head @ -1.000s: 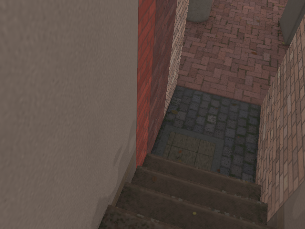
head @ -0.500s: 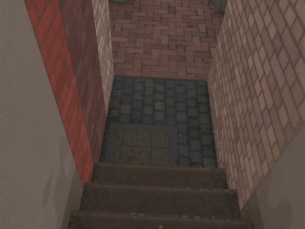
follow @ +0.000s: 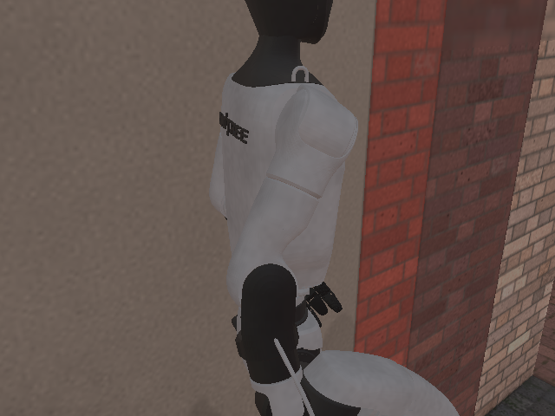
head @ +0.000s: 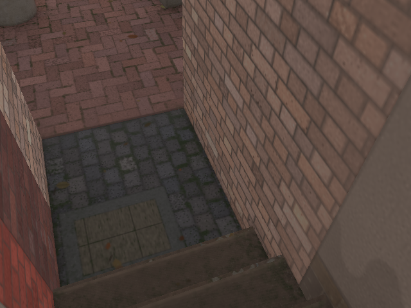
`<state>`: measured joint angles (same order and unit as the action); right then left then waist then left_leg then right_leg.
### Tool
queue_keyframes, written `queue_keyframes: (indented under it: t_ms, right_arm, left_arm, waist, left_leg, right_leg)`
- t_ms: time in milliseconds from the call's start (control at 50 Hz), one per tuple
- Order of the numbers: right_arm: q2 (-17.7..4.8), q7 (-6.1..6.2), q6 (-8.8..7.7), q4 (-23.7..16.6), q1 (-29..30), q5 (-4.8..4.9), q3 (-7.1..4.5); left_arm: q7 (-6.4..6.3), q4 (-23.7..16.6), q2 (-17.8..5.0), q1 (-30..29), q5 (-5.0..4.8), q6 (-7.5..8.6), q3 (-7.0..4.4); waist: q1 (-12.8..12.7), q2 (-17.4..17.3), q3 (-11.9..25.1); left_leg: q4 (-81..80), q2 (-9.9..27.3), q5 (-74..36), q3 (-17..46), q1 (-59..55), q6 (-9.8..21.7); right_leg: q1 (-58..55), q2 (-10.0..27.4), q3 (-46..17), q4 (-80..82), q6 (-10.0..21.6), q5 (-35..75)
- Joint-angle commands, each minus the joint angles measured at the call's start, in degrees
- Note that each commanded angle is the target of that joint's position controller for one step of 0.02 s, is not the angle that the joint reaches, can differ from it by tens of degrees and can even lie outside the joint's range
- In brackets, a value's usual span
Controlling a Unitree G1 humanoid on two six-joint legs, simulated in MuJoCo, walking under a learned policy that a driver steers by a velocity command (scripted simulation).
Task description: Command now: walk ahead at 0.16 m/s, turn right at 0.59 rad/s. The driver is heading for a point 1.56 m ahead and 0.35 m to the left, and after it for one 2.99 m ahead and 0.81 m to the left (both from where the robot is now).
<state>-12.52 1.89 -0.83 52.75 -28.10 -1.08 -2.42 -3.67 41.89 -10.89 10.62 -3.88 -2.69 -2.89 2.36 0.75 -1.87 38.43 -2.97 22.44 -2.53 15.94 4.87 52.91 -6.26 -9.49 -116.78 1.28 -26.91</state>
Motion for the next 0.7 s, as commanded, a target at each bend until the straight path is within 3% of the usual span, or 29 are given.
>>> queue_keyframes:
  t_ms: [20, 60, 80, 100, 120, 160, 180, 200, 240, 280, 300, 320, 340, 360, 380, 400, 420, 440, 460, 480, 500, 520, 560, 580, 600, 620, 660, 680, 700]
  right_arm:
    - [-6.9, 4.03, -1.35, -8.2, 10.3, 0.38, -0.21]
    - [-6.7, 5.16, -0.51, -7.3, 8.5, 0.8, 0.13]
    - [-8.1, 5.39, 0.22, -6.7, 7.3, 1.28, -0.22]
    - [-10.2, 5.34, 0.46, -6.4, 7.7, 1.1, -0.42]
    - [-12.9, 5.35, 0.65, -8.2, 8.3, 0.97, -1.17]
    - [-11.6, 4.62, 0.96, -10.2, 8.0, 0.96, -1.15]
    - [-11.0, 4.15, 1.28, -10.1, 7.1, 0.58, -1.15]
    - [-10.1, 4.11, 2.06, -9.9, 6.3, 0.57, -1.37]
    - [-12.2, 3.76, 2.88, -10.4, 6.1, 0.05, -2.49]
    - [-14.7, 3.3, 3.63, -11.3, 7.0, 0.86, -3.73]
    - [-14.8, 3.3, 4.4, -11.8, 8.8, 0.75, -3.59]
    - [-14.6, 3.04, 3.61, -14.5, 11.7, 0.13, -3.59]
    - [-13.7, 2.73, 3.23, -15.6, 16.0, 0.23, -3.12]
    - [-12.2, 2.2, 3.49, -14.9, 16.6, 1.32, -2.36]
    - [-10.6, 1.74, 2.34, -15.2, 17.2, 0.89, -1.89]
    - [-9.1, 1.49, 1.34, -14.3, 16.7, 0.43, -1.3]
    - [-5.3, 0.23, 1.1, -12.8, 7.9, 1.39, 0.4]
    - [-6.7, -0.79, 1.19, -13.0, 8.3, 2.5, 0.19]
    - [-8.1, -1.57, 1.48, -14.3, 9.1, 2.14, -0.21]
    - [-9.6, -1.57, 2.16, -13.8, 10.4, 1.64, -0.92]
    - [-8.4, -1.52, 3.35, -14.3, 10.6, 0.75, -0.87]
    - [-8.6, -1.47, 4.17, -13.2, 8.5, 0.15, -1.0]
    - [-8.1, -0.3, 4.91, -16.0, 9.9, 0.42, -1.08]
    - [-8.1, 0.8, 5.44, -17.7, 11.9, 0.92, -1.48]
    - [-6.7, 1.31, 5.83, -20.1, 14.2, 1.21, -1.04]
    - [-5.9, 1.16, 5.57, -20.7, 14.7, 0.85, -0.69]
    - [-7.5, 0.42, 5.15, -19.5, 10.5, 0.85, -1.61]
    - [-11.2, 0.07, 4.55, -19.1, 9.1, 1.17, -2.76]
    - [-18.9, 0.67, 2.6, -18.5, 7.0, 1.89, -4.55]
  left_arm:
    - [0.46, -8.1, -4.5, 0.1, 2.23, -0.68, -1.07]
    - [2.02, -11.2, -0.8, -4.3, 3.18, -0.25, 0.56]
    - [2.78, -12.8, 1.6, -5.7, 2.91, -0.39, 1.66]
    - [3.15, -12.8, 1.3, -4.4, 2.44, -0.29, 1.76]
    - [3.37, -12.7, -1.7, -3.6, 2.67, -0.61, 1.17]
    - [3.68, -13.7, -4.4, -6.2, 2.71, -1.32, 0.23]
    - [3.51, -14.1, -3.7, -8.2, 3.03, -1.92, 0.72]
    - [3.68, -16.1, -2.1, -11.1, 2.53, -2.28, 1.5]
    - [4.08, -17.9, -2.4, -13.0, 1.9, -2.13, 1.7]
    - [4.17, -19.5, -2.8, -14.1, 0.62, -1.98, 2.28]
    - [3.98, -19.4, -3.0, -14.7, 0.95, -1.64, 2.87]
    - [3.92, -17.9, -4.4, -13.2, 1.5, -1.4, 2.26]
    - [3.86, -17.0, -4.7, -11.3, 1.96, -1.34, 2.31]
    - [4.04, -16.8, -3.3, -9.2, 1.12, -1.16, 2.88]
    - [3.91, -12.6, -6.1, -0.3, 2.44, -0.55, 1.51]
    - [3.78, -12.0, -8.8, 2.8, 4.6, 0.07, 1.59]
    - [4.59, -9.3, -4.0, 2.4, 6.52, 0.58, 4.08]
    - [5.18, -8.1, -1.2, 0.4, 5.99, 0.95, 4.91]
    - [5.2, -7.6, -3.6, -3.5, 4.87, 0.79, 3.89]
    - [5.72, -6.8, -8.3, -4.8, 5.24, 0.6, 1.96]
    - [5.36, -7.4, -9.7, -7.4, 5.03, 0.15, 1.45]
    - [4.7, -9.7, -10.3, -11.0, 6.34, 0.48, 1.45]
    - [3.53, -11.7, -9.9, -11.0, 6.96, 1.14, 1.94]
    - [2.78, -11.7, -8.8, -10.0, 6.6, 1.73, 2.08]
    - [2.3, -9.8, -8.4, -5.2, 5.79, 1.4, 1.95]
    - [1.66, -9.1, -10.8, -3.5, 5.25, 0.82, 0.85]
    - [0.53, -10.4, -12.7, -4.9, 4.1, 0.11, -0.16]
    - [-0.25, -12.7, -11.1, -3.1, 3.92, 0.06, 0.25]
    - [0.05, -18.5, -8.2, -9.8, 4.37, 0.67, 1.11]
  waist:
    - [-7.2, -3.6, -4.2]
    - [-6.5, -5.4, 1.4]
    - [-5.7, -7.7, 4.6]
    - [-6.1, -9.9, 7.4]
    - [-5.6, -9.2, 9.1]
    - [-2.8, -6.2, 6.7]
    - [-1.2, -5.2, 5.4]
    - [0.5, -6.2, 2.8]
    - [1.5, -6.6, 1.5]
    - [1.7, -6.2, 0.4]
    - [1.8, -6.4, 0.2]
    - [1.3, -6.0, 1.3]
    - [-0.4, -5.3, 2.6]
    - [-2.5, -2.7, 3.0]
    - [-5.7, 2.2, 6.5]
    - [-6.3, 9.2, 9.2]
    - [-0.1, 23.0, 15.7]
    - [0.2, 19.1, 15.6]
    - [2.0, 16.4, 12.4]
    - [2.9, 4.0, 11.1]
    - [4.4, 1.6, 10.4]
    - [4.5, 0.8, 12.1]
    - [2.2, 7.5, 12.8]
    - [0.6, 11.4, 11.2]
    - [-0.2, 10.8, 9.5]
    - [-0.5, 10.3, 8.5]
    - [1.0, 7.5, 7.5]
    - [-0.3, -4.8, 7.7]
    - [0.8, -22.9, 5.7]
  left_leg:
    - [-8.0, 14.1, -55.8, 9.7, 9.5, 2.0]
    - [-6.9, 12.3, -59.4, 6.4, 4.1, 1.2]
    - [-5.8, 13.8, -64.4, 7.1, -1.8, 1.1]
    - [-3.0, 16.2, -68.3, 9.1, -7.1, 2.3]
    - [-0.5, 16.7, -69.2, 7.8, -11.6, 2.6]
    - [0.4, 17.7, -67.3, 8.3, -13.9, 3.6]
    - [1.5, 18.4, -65.3, 8.3, -15.2, 4.0]
    - [0.6, 19.4, -65.0, 9.9, -17.1, 4.3]
    - [1.5, 20.5, -67.0, 10.4, -19.9, 5.2]
    - [-1.7, 20.7, -65.0, 9.5, -18.8, 6.5]
    - [-2.0, 18.8, -64.0, 8.7, -16.5, 6.1]
    - [0.3, 20.3, -66.2, 8.8, -14.1, 7.6]
    - [1.7, 19.9, -65.1, 7.7, -10.9, 8.5]
    - [0.8, 15.2, -59.3, 3.3, -6.1, 6.9]
    - [8.6, 12.5, -58.0, 1.6, 1.3, 5.0]
    - [21.7, 5.6, -36.1, 0.8, 7.7, -0.6]
    - [30.5, -0.6, 18.8, 11.2, 9.4, -5.3]
    - [25.4, 1.8, 26.4, 15.9, 8.5, -7.3]
    - [21.0, 3.2, 25.0, 12.9, 9.4, -9.0]
    - [19.7, 2.1, 11.3, 6.7, 5.5, -9.0]
    - [15.7, 1.1, 3.4, 3.5, 3.5, -8.2]
    - [23.3, -0.2, -7.2, 3.3, -1.5, -7.6]
    - [30.1, -2.2, 1.7, 3.9, 2.5, -6.4]
    - [32.2, -1.2, 5.0, 5.6, 6.9, -6.7]
    - [22.0, -0.2, 13.3, 4.7, 9.5, -5.8]
    - [16.9, -0.4, 13.6, 2.1, 7.7, -5.6]
    - [3.8, -3.1, -6.4, -0.2, 0.1, -3.5]
    - [2.0, -1.8, -33.2, 10.1, -3.4, -1.3]
    - [-8.6, 11.7, -48.9, 45.0, -5.6, 7.2]
  right_leg:
    - [1.4, 1.8, -1.7, 20.1, -0.7, 21.1]
    - [-5.6, 4.5, 3.6, 38.8, -2.2, 30.9]
    - [-6.7, 5.9, 4.4, 42.7, -2.9, 30.1]
    - [-5.8, 7.4, 3.0, 37.5, -3.1, 30.1]
    - [-4.1, 7.6, 4.0, 35.0, -3.5, 30.1]
    - [-2.6, 8.3, 2.9, 36.8, -3.5, 25.0]
    - [-1.4, 8.2, 2.7, 38.1, -3.6, 21.6]
    - [1.5, 9.0, 0.9, 42.1, -3.3, 16.0]
    - [3.1, 9.7, 2.6, 42.8, -3.6, 9.6]
    - [-0.3, 9.9, 6.4, 50.8, -5.0, -3.3]
    - [-5.6, 10.1, 8.3, 55.2, -5.2, -5.3]
    - [-8.9, 12.0, 7.0, 50.5, -4.6, 6.2]
    - [-14.3, 11.8, 6.3, 56.0, -3.7, 6.1]
    - [-25.9, 8.7, 10.1, 72.0, -2.6, -2.9]
    - [-42.6, 10.4, 6.7, 72.6, -0.3, 29.3]
    - [-49.2, 13.9, -4.5, 81.2, 6.0, 66.8]
    - [-46.8, 25.1, -14.9, 80.6, 18.6, 82.8]
    - [-42.9, 24.2, -12.8, 81.8, 18.5, 70.3]
    - [-41.4, 22.7, -7.9, 81.2, 15.8, 65.2]
    - [-35.7, 19.5, -1.7, 80.1, 12.1, 57.4]
    - [-32.8, 19.5, 1.6, 77.9, 9.6, 54.2]
    - [-27.7, 21.7, 2.2, 75.6, 9.8, 52.6]
    - [-27.5, 24.4, 2.8, 79.5, 11.5, 42.7]
    - [-28.6, 26.4, 1.4, 79.6, 11.7, 39.0]
    - [-31.0, 24.6, 2.4, 80.6, 10.0, 34.8]
    - [-31.8, 24.1, 5.1, 78.4, 8.3, 34.5]
    - [-28.5, 20.3, 10.7, 71.1, 4.0, 28.4]
    - [-23.3, 15.2, 15.7, 59.3, 0.7, 16.2]
    - [-5.6, 8.6, 15.4, 46.2, -3.1, -11.2]
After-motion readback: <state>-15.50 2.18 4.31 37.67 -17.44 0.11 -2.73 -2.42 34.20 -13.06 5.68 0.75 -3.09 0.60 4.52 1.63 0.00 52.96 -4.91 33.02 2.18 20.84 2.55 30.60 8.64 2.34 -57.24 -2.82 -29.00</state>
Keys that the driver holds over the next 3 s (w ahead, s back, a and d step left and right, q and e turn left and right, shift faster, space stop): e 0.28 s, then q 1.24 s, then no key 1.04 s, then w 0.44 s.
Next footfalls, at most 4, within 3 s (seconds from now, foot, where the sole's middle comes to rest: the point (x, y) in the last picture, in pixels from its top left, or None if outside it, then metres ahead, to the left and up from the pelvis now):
0.38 right None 0.12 -0.17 -0.76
0.66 left None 0.06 0.10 -0.76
1.00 right None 0.11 -0.14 -0.76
1.34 left None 0.02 0.13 -0.76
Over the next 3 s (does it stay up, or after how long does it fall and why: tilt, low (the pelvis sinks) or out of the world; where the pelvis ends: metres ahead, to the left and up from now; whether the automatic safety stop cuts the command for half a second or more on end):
stays up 0.12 -0.01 0.00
